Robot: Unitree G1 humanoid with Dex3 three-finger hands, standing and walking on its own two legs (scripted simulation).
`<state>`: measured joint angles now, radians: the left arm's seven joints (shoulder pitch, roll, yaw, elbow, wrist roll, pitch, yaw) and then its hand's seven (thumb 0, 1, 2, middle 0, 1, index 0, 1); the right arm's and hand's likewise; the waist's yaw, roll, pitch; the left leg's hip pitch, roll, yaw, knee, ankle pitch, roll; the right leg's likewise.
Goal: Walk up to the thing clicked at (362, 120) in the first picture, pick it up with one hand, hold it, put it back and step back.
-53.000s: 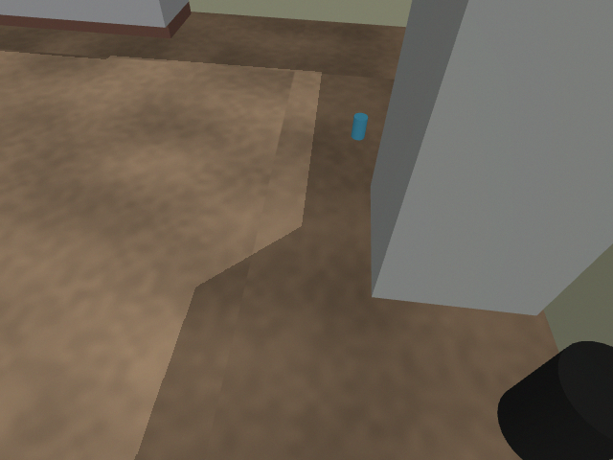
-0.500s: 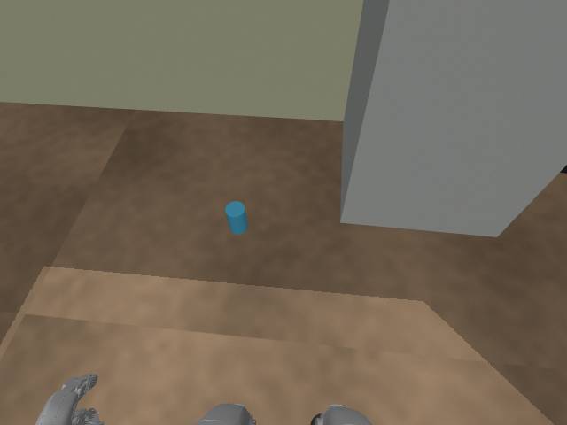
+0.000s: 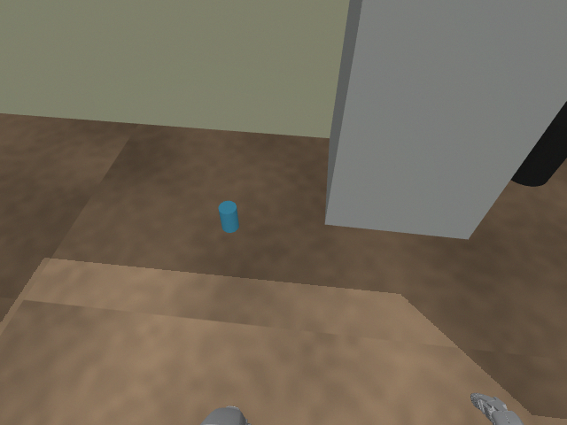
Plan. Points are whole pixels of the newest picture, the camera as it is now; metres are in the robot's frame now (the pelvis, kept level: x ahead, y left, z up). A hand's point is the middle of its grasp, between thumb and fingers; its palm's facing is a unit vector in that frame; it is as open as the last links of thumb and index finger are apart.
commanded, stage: step back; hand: left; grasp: from the side
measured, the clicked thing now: (229, 217) +1.02 +0.30 -0.69
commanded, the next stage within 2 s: stand in 0.86 s
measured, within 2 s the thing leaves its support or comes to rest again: neither
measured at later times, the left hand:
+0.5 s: hand out of the picture +0.08 +0.30 -0.13, palm faces +0.04 -0.90 -0.43, open 7.4 cm
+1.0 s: hand out of the picture +0.11 +0.31 -0.14, palm faces +0.07 -0.94 -0.35, open 7.4 cm
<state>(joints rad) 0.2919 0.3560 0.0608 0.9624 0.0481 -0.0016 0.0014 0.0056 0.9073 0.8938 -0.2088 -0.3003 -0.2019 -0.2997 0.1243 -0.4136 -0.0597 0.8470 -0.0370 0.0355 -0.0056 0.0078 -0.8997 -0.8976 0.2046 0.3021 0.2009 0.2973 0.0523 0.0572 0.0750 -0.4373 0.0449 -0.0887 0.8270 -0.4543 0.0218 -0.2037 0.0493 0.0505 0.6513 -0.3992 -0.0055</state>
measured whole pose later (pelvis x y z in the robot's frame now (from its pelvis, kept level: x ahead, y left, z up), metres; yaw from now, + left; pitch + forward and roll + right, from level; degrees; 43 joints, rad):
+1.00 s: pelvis +0.04 +0.04 +0.02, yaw +4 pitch -2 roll +0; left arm 0.08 0.38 0.02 1.08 0.00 -0.01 0.00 0.00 0.91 0.89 -0.21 -0.30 -0.20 -0.30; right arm 0.09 -0.32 -0.01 1.06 -0.01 -0.03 0.01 0.01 -0.90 -0.90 0.21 0.30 0.20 0.30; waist 0.02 -0.02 0.10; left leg -0.19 0.02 -0.01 0.50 -0.27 -0.01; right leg -0.16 -0.04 -0.02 0.47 -0.27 0.04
